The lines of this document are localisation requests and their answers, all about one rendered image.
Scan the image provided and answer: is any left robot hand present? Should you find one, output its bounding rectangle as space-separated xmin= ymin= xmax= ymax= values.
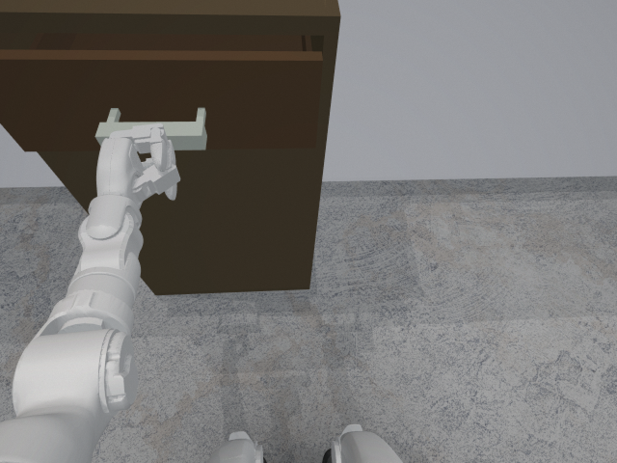
xmin=96 ymin=123 xmax=180 ymax=210

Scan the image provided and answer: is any robot thigh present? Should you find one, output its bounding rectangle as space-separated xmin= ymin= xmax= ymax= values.
xmin=331 ymin=431 xmax=403 ymax=463
xmin=206 ymin=439 xmax=263 ymax=463

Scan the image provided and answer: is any drawer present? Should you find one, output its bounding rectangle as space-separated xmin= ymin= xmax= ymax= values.
xmin=0 ymin=33 xmax=323 ymax=151

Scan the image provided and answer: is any left robot forearm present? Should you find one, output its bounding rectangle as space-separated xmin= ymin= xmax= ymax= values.
xmin=13 ymin=195 xmax=144 ymax=415

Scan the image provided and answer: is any right robot thigh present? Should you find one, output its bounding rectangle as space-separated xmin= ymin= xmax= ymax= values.
xmin=331 ymin=431 xmax=403 ymax=463

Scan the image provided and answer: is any left robot upper arm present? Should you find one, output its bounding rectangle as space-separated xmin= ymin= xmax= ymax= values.
xmin=0 ymin=328 xmax=139 ymax=463

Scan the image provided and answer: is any handle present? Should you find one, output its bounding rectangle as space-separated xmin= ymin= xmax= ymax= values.
xmin=95 ymin=108 xmax=207 ymax=150

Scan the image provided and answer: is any cabinet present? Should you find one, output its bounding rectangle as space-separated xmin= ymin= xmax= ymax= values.
xmin=0 ymin=0 xmax=341 ymax=295

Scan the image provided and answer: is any left robot thigh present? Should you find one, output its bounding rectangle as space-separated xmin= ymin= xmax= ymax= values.
xmin=206 ymin=439 xmax=263 ymax=463

